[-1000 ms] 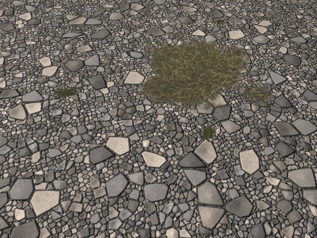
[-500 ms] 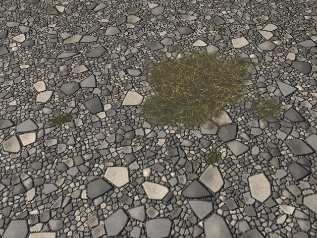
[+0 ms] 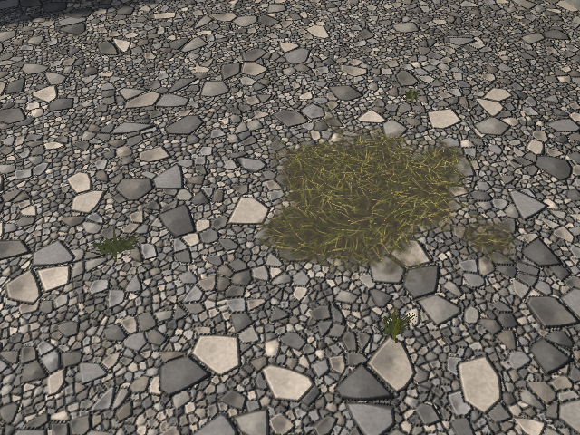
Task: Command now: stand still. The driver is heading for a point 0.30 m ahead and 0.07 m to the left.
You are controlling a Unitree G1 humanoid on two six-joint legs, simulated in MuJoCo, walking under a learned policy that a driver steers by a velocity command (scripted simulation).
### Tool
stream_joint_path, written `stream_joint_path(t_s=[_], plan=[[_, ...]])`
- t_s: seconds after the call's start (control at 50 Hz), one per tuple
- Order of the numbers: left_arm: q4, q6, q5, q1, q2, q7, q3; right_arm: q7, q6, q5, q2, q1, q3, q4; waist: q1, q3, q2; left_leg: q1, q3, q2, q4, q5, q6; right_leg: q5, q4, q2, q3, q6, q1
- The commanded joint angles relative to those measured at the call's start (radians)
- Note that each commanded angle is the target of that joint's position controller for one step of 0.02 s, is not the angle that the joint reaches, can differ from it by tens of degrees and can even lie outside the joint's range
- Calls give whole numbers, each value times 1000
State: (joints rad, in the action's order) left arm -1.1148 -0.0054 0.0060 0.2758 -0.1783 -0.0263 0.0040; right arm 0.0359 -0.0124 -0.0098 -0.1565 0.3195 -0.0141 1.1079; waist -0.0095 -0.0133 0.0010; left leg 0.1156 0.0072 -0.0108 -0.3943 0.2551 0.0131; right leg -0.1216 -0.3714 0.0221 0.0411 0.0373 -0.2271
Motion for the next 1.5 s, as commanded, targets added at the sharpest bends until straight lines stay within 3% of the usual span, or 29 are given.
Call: stream_joint_path(t_s=[0.02, 0.5, 1.38, 1.42, 1.44, 1.46, 1.5], plan=[[5, -6, 0, 40, -73, -5, 8, 4, -5, 0, -82, 69, 12, -6, 3, -55, 5, 121, -103, 106, 105, -23, 36, -7, 57, -104, -127, 9, 63], [-54, -2, 0, 75, -32, -15, 5, 12, -7, 1, -45, 107, 6, 28, 2, -69, 7, 91, -95, 102, 98, -94, 40, 59, 32, -110, -119, 4, 80], [-75, 1, -1, 109, -4, -20, 2, 15, -16, 0, -17, 153, 7, 36, 3, -84, 8, 61, -94, 102, 100, -171, 45, 86, 10, -115, -105, -9, 83], [-72, 3, 2, 105, -2, -19, 2, 14, -13, -3, -26, 168, 12, 39, 11, -76, 19, 61, -103, 87, 129, 25, 59, -54, -6, -87, -85, -5, 71], [-62, 5, 5, 95, -9, -16, 7, 13, -9, -3, -51, 178, 24, 38, 18, -91, 46, 69, -128, 88, 145, 186, 80, -168, -55, -53, -55, 2, 34], [-48, 6, 10, 79, -10, -11, 11, 11, -3, -3, -77, 191, 36, 36, 31, -120, 93, 71, -187, 113, 177, 362, 113, -281, -129, -15, -16, 7, -40], [0, 2, 30, 13, 7, 4, 11, 7, 3, -2, -109, 242, 54, 40, 65, -228, 145, 59, -344, 241, 270, 574, 191, -338, -276, 1, 48, 11, -236]])
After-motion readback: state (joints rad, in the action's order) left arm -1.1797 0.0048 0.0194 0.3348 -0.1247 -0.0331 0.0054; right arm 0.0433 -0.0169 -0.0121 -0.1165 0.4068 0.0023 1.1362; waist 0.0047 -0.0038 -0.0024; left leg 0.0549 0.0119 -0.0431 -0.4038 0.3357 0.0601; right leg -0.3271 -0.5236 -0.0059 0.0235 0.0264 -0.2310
